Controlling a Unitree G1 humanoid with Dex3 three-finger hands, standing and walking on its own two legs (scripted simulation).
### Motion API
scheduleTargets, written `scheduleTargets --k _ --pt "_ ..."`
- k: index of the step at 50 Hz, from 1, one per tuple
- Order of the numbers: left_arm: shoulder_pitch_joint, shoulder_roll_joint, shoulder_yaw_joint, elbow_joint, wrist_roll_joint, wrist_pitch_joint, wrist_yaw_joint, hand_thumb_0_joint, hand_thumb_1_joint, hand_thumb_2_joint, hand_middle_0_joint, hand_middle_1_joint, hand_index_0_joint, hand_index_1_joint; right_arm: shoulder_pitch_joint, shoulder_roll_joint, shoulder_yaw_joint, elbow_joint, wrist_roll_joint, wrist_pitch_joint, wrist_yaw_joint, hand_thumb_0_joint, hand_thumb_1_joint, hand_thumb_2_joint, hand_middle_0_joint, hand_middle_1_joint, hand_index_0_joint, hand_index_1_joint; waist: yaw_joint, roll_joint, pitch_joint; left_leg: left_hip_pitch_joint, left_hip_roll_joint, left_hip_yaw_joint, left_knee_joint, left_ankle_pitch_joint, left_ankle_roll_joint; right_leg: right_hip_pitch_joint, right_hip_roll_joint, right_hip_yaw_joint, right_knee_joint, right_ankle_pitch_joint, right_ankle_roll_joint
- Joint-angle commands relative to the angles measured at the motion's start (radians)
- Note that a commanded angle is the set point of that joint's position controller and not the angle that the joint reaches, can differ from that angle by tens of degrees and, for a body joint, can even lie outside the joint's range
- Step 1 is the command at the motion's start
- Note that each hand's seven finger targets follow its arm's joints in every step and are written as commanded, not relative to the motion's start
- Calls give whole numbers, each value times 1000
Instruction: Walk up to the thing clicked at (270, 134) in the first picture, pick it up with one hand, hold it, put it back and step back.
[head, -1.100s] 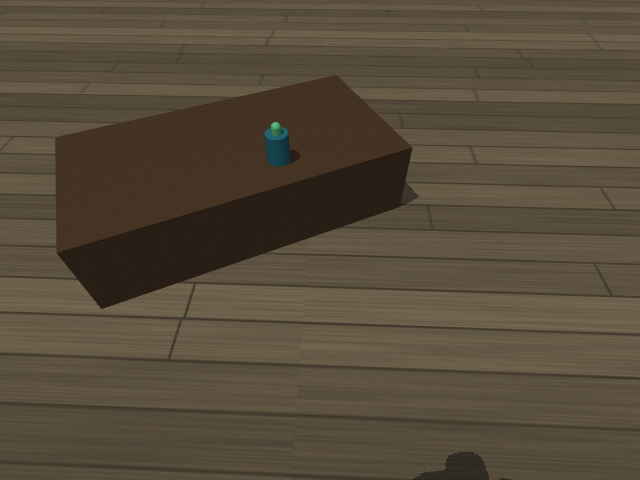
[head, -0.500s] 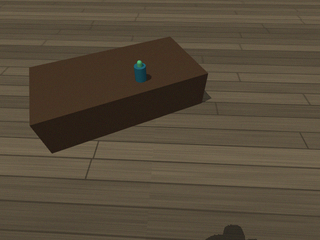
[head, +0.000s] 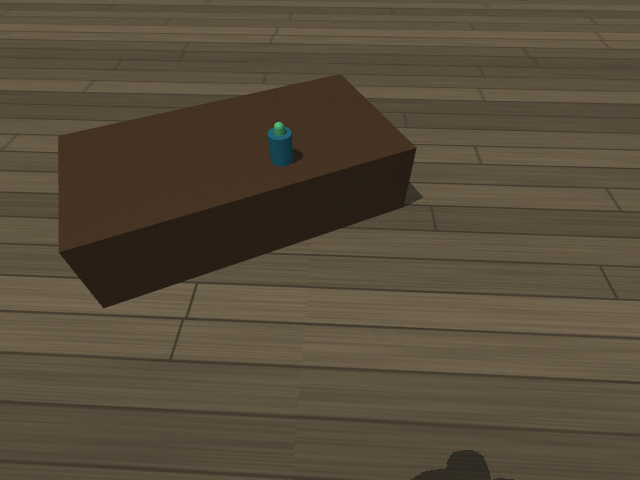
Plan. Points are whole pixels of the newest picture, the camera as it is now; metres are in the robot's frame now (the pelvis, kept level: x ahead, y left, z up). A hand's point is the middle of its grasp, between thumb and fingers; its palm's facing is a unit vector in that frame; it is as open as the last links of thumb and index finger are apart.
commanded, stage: stand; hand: right
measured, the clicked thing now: (280, 141) +1.28 +0.13 -0.37
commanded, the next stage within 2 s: walk up in 0.02 s
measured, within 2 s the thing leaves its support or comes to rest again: neither
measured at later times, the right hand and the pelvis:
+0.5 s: hand (470, 443) +0.20 -0.20 -0.14, palm faces -0.17 +0.89 -0.42, open 7.4 cm; pelvis +0.11 +0.08 -0.02, yaw +11 degrees
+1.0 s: hand (397, 265) +0.52 -0.15 -0.14, palm faces -0.39 +0.83 -0.39, open 7.4 cm; pelvis +0.33 +0.08 -0.02, yaw +20 degrees
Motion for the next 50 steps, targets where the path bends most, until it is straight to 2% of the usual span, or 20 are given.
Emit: scheduleTargets --k 1,3,4,5,9,15,16,17,18,19,21,24,30,35,36,37,38,39,44,50 --pt "24 323 117 -121 10 -44 -6 0 900 900 -200 -300 -200 -300 22 -292 -108 -125 -15 -25 17 0 -900 -900 200 300 200 300 29 -6 -142 -108 78 -145 48 -289 103 112 -63 31 51 -293 -56" --pt "116 331 142 -115 28 -50 -18 0 900 900 -200 -300 -200 -300 -81 -268 -111 -179 -27 -20 38 0 -900 -900 200 300 200 300 96 -33 -1 -446 48 -106 157 -417 84 146 -167 184 -11 -544 -130" --pt "155 359 157 -126 33 -53 -18 0 900 900 -200 -300 -200 -300 -144 -220 -105 -227 -32 -18 44 0 -900 -900 200 300 200 300 141 -191 53 -598 -8 4 404 -301 63 172 -325 360 -176 -647 -205" --pt "127 370 164 -164 39 -62 -18 0 900 900 -200 -300 -200 -300 -149 -216 -108 -250 -45 -20 47 0 -900 -900 200 300 200 300 143 -172 90 -669 60 -15 546 -278 33 130 -462 462 -255 -599 -273" --pt "-8 341 159 -246 41 -79 -25 0 900 900 -200 -300 -200 -300 39 -261 -142 -234 -27 -30 78 0 -900 -900 200 300 200 300 25 -117 50 -475 150 -62 503 -222 9 17 -359 208 -209 -422 -229" --pt "8 294 142 -292 37 -57 -52 0 900 900 -200 -300 -200 -300 261 -254 -177 -191 -35 -45 75 0 -900 -900 200 300 200 300 -70 6 -49 85 2 148 252 -18 7 -287 -188 -109 202 -248 -136" --pt "50 243 125 -295 38 -47 -54 0 900 900 -200 -300 -200 -300 365 -303 -196 -170 -37 -51 60 0 -900 -900 200 300 200 300 -113 154 -91 242 -4 85 234 -164 50 -415 -137 -151 468 -233 -118" --pt "46 166 102 -327 25 -44 -58 0 900 900 -200 -300 -200 -300 453 -409 -212 -182 -46 -58 43 0 -900 -900 200 300 200 300 -152 414 -70 241 241 -423 -22 -555 158 -631 0 -161 808 -427 -69" --pt "-18 252 117 -352 17 -47 -53 0 900 900 -200 -300 -200 -300 388 -460 -209 -230 -19 -62 49 0 -900 -900 200 300 200 300 -133 291 -40 68 393 -814 -205 -716 275 -616 -13 22 865 -439 -70" --pt "-30 316 118 -347 14 -49 -48 0 900 900 -200 -300 -200 -300 303 -465 -208 -257 -4 -63 43 0 -900 -900 200 300 200 300 -90 145 21 4 419 -796 -206 -725 303 -636 -75 93 881 -362 -69" --pt "101 312 123 -273 -2 -44 -50 0 900 900 -200 -300 -200 -300 204 -382 -173 -305 -8 -79 32 0 -900 -900 200 300 200 300 -8 94 19 8 317 -523 -94 -497 254 -599 -135 84 827 -224 -59" --pt "134 295 133 -254 6 -38 -68 0 900 900 -200 -300 -200 -300 219 -342 -153 -307 -4 -92 32 0 -900 -900 200 300 200 300 7 123 19 -132 243 -318 -102 -334 224 -432 -125 32 632 -175 -27" --pt "39 268 141 -324 15 -47 -87 0 900 900 -200 -300 -200 -300 249 -354 -156 -345 -4 -110 29 0 -900 -900 200 300 200 300 -15 139 44 -158 240 -242 -75 -236 220 -371 -106 3 391 -28 -26" --pt "199 269 166 -287 16 -66 -77 0 900 900 -200 -300 -200 -300 216 -305 -135 -376 -7 -100 23 0 -900 -900 200 300 200 300 86 36 -28 -334 153 -108 223 -7 147 34 -2 -93 264 -41 -41" --pt "296 308 187 -276 21 -76 -64 0 900 900 -200 -300 -200 -300 253 -250 -116 -378 -5 -98 23 0 -900 -900 200 300 200 300 135 -133 -78 -407 77 -45 508 19 113 160 -62 22 153 -187 -72" --pt "358 392 199 -290 31 -94 -52 0 900 900 -200 -300 -200 -300 258 -179 -92 -405 3 -101 19 0 -900 -900 200 300 200 300 143 -346 -82 -611 -58 32 817 -274 64 237 -330 440 -21 -374 -155" --pt "312 409 189 -308 13 -91 -51 0 900 900 -200 -300 -200 -300 238 -256 -109 -398 -2 -98 4 0 -900 -900 200 300 200 300 127 -241 -67 -670 -34 -36 921 -361 61 183 -462 652 -110 -409 -274" --pt "246 396 183 -326 -1 -88 -49 0 900 900 -200 -300 -200 -300 230 -298 -117 -375 -2 -100 1 0 -900 -900 200 300 200 300 89 -135 -13 -652 35 -86 940 -302 58 85 -468 618 -105 -356 -316" --pt "179 311 147 -343 0 -92 -41 0 900 900 -200 -300 -200 -300 278 -255 -115 -318 5 -92 38 0 -900 -900 200 300 200 300 23 -185 23 -452 77 -14 643 -190 27 -93 -263 118 -27 109 -245" --pt "173 328 138 -388 9 -82 -52 0 900 900 -200 -300 -200 -300 187 -220 -123 -354 0 -94 50 0 -900 -900 200 300 200 300 27 -126 -30 -223 37 98 304 -10 22 -169 -256 12 57 26 -223"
